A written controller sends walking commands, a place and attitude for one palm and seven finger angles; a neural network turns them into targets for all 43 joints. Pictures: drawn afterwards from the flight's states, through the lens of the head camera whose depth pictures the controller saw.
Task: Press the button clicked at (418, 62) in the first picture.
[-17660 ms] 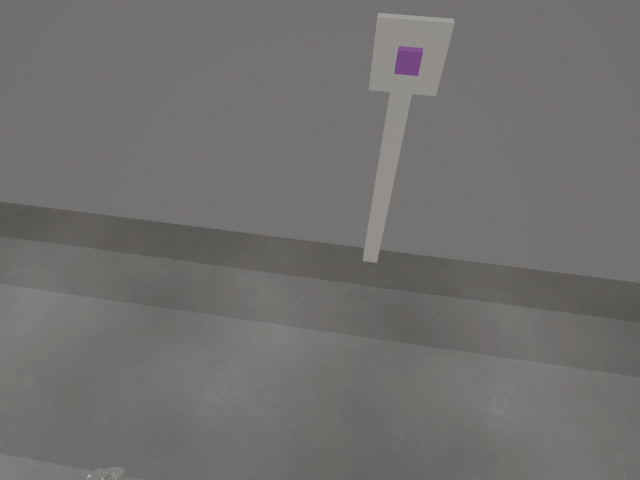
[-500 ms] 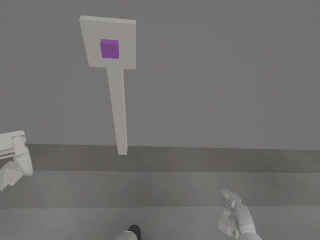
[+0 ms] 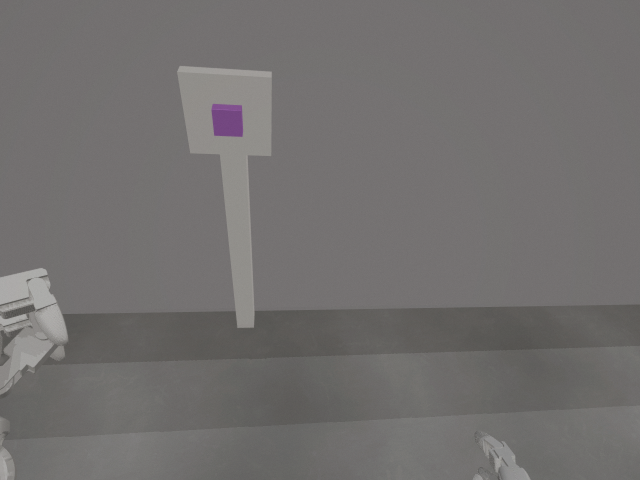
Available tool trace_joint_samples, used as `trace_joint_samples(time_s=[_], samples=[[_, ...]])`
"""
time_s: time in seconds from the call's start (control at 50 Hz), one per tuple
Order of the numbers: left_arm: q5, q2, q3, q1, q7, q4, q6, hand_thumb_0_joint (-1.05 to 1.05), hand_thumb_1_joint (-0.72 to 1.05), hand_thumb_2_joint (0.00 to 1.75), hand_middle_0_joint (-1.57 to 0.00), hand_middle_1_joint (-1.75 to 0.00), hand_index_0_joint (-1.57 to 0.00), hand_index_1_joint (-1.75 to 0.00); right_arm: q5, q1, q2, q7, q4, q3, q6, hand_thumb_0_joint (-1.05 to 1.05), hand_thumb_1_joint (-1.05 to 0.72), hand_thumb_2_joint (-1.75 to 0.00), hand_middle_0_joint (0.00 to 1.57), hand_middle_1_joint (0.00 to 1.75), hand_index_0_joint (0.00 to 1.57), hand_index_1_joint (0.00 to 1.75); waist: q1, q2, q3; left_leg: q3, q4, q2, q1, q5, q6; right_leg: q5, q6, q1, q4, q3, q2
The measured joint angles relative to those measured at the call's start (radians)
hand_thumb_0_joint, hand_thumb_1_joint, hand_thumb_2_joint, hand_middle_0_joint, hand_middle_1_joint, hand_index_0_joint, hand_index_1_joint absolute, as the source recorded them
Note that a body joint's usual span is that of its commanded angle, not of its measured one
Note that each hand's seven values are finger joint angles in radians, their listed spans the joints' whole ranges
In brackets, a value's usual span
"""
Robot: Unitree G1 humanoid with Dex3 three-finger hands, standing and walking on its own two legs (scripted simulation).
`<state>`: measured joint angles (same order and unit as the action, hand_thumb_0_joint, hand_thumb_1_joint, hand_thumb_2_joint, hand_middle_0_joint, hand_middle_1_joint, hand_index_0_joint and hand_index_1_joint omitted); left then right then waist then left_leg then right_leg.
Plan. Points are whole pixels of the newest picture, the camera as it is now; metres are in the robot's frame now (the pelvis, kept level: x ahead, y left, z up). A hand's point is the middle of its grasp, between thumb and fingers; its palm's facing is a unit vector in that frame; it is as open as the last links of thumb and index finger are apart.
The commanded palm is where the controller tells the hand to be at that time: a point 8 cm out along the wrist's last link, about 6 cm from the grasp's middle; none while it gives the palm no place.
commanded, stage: stop stepping back and stand still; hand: left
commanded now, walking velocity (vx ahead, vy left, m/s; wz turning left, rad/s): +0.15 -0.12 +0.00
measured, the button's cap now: (228, 119) +0.77 +0.23 +0.08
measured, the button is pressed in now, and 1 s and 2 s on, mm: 0 0 0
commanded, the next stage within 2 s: let the arm hang, fingers relaxed in 0.58 s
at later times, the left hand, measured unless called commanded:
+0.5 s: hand (36, 358) +0.17 +0.26 +0.17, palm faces +0.42 -0.80 -0.43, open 3.1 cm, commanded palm +0.12 +0.29 +0.18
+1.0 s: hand out of the picture +0.01 +0.22 -0.17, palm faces +0.08 -0.97 -0.22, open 3.4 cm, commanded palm none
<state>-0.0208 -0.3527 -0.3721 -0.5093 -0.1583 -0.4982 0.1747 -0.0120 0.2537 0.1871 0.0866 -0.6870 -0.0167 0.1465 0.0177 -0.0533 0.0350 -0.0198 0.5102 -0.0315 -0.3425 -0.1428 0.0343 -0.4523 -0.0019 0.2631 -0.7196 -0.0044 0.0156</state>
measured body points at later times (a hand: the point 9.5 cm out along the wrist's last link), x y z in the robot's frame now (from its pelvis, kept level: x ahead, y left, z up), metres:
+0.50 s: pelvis -0.01 +0.01 +0.00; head -0.01 +0.02 +0.45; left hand +0.15 +0.30 +0.19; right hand +0.16 -0.23 -0.08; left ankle +0.01 +0.13 -0.73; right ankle -0.01 -0.09 -0.73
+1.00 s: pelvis -0.03 +0.03 +0.00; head -0.01 +0.04 +0.45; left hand +0.00 +0.27 -0.15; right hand +0.06 -0.23 -0.13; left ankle +0.01 +0.13 -0.73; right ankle -0.01 -0.09 -0.73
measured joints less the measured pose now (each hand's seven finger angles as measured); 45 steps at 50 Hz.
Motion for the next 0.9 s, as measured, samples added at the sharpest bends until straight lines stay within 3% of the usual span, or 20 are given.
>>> trace_joint_samples(time_s=[0.06,0.1,0.16,0.22,0.3,0.36,0.44,0.56,0.68,0.72,0.78,0.84,0.9], samples=[[-0.001,-0.02,0.007,-0.064,0.006,-0.048,-0.009,0.02,0.89,0.9,-1.31,-1.5,-1.31,-1.5,-0.008,-0.002,-0.044,-0.025,0.043,-0.032,0.013,0.02,-0.9,-0.9,0.2,0.3,0.2,0.3,0.022,0.002,0.005,0.0,-0.084,0.009,0.026,0.034,-0.009,-0.014,0.02,-0.033,0.108,0.047,0.03],[0.001,-0.043,0.014,-0.123,0.016,-0.096,-0.005,0.02,0.89,0.9,-1.31,-1.5,-1.31,-1.5,-0.014,-0.004,-0.059,-0.035,0.076,-0.045,0.006,0.02,-0.9,-0.9,0.2,0.3,0.2,0.3,0.023,0.005,0.012,0.009,-0.051,0.01,-0.003,-0.033,-0.022,0.039,0.053,-0.062,0.217,0.063,0.038],[0.001,-0.069,0.027,-0.15,0.031,-0.131,0.0,0.01,0.89,0.9,-1.31,-1.5,-1.31,-1.5,-0.016,-0.012,-0.054,-0.036,0.07,-0.041,-0.026,0.02,-0.9,-0.9,0.2,0.3,0.2,0.3,-0.004,0.01,0.018,0.014,0.261,0.003,-0.122,-0.172,-0.039,0.193,0.091,-0.047,0.242,0.065,0.031],[-0.004,-0.054,0.019,-0.13,0.025,-0.083,0.025,0.01,0.88,0.9,-1.31,-1.5,-1.31,-1.5,-0.014,-0.001,-0.029,-0.03,0.032,-0.035,-0.047,0.01,-0.9,-0.9,0.2,0.3,0.2,0.3,-0.019,0.01,0.047,0.038,0.423,0.019,-0.165,-0.161,-0.039,0.21,0.081,-0.051,0.262,0.067,0.015],[0.001,-0.008,0.02,-0.081,0.008,-0.003,0.017,0.01,0.88,0.9,-1.31,-1.5,-1.31,-1.5,-0.006,0.03,0.016,-0.007,0.013,-0.016,-0.041,0.02,-0.9,-0.9,0.2,0.3,0.2,0.3,-0.021,0.021,0.059,0.07,0.217,0.058,-0.057,-0.161,-0.017,0.195,0.062,-0.057,0.262,0.09,-0.007],[0.002,0.024,0.033,-0.074,0.0,-0.011,0.009,0.01,0.88,0.9,-1.31,-1.5,-1.31,-1.5,-0.004,0.038,0.06,0.001,0.022,0.005,-0.025,0.02,-0.9,-0.9,0.2,0.3,0.2,0.3,-0.021,0.056,0.038,0.051,0.015,0.084,0.06,-0.113,-0.002,0.156,0.046,-0.043,0.202,0.113,0.0],[0.003,0.013,0.028,-0.078,0.005,-0.027,0.013,0.01,0.89,0.9,-1.31,-1.5,-1.31,-1.5,0.006,0.0,0.053,-0.001,0.021,0.013,-0.022,0.02,-0.9,-0.9,0.2,0.3,0.2,0.3,-0.023,0.03,-0.007,0.069,0.025,0.063,0.075,-0.103,-0.041,0.134,0.031,-0.044,0.164,0.093,-0.027],[-0.001,-0.026,0.009,-0.097,0.014,-0.053,0.038,0.01,0.89,0.9,-1.31,-1.5,-1.31,-1.5,0.01,-0.037,0.017,-0.023,0.064,-0.003,-0.006,0.02,-0.91,-0.9,0.2,0.3,0.2,0.3,-0.008,0.043,-0.03,0.073,0.013,0.07,0.072,-0.098,-0.04,0.159,0.027,-0.053,0.206,0.089,-0.017],[-0.011,-0.023,0.016,-0.12,0.02,-0.047,0.036,0.01,0.88,0.9,-1.31,-1.5,-1.31,-1.5,0.009,-0.052,-0.002,-0.031,0.079,-0.018,-0.022,0.02,-0.9,-0.9,0.2,0.3,0.2,0.3,-0.006,0.056,-0.032,0.078,-0.005,0.069,0.075,-0.09,-0.033,0.179,0.02,-0.061,0.239,0.084,-0.017],[0.022,-0.039,0.079,-0.04,0.064,0.103,0.029,0.01,0.89,0.9,-1.31,-1.5,-1.31,-1.49,0.01,-0.065,0.026,-0.072,0.032,-0.004,-0.006,0.01,-0.9,-0.9,0.2,0.3,0.2,0.3,-0.02,0.076,-0.016,0.071,0.023,0.06,0.038,-0.093,-0.027,0.172,0.015,-0.026,0.207,0.092,-0.029],[0.049,-0.01,0.205,0.13,0.127,0.502,-0.095,0.0,0.89,0.9,-1.28,-1.48,-1.29,-1.47,0.003,-0.108,0.081,-0.101,-0.053,0.006,-0.069,0.01,-0.9,-0.9,0.2,0.3,0.2,0.3,-0.032,0.117,-0.001,0.066,0.077,0.041,-0.008,-0.109,-0.012,0.141,0.005,0.023,0.135,0.097,-0.051],[0.061,0.045,0.283,0.226,0.152,0.88,-0.191,0.0,0.9,0.9,-1.22,-1.43,-1.23,-1.42,-0.007,-0.127,0.095,-0.105,-0.112,0.005,-0.117,0.01,-0.9,-0.9,0.2,0.3,0.2,0.3,-0.016,0.116,-0.016,0.067,0.095,0.031,-0.013,-0.112,-0.007,0.129,0.001,0.032,0.105,0.097,-0.063],[0.059,0.093,0.339,0.248,0.159,1.141,-0.229,0.01,0.9,0.9,-1.14,-1.35,-1.15,-1.34,-0.014,-0.112,0.084,-0.103,-0.154,0.004,-0.143,0.01,-0.91,-0.9,0.2,0.3,0.2,0.3,0.002,0.079,-0.049,0.067,0.082,0.027,0.006,-0.103,-0.008,0.133,0.004,0.017,0.108,0.096,-0.066]])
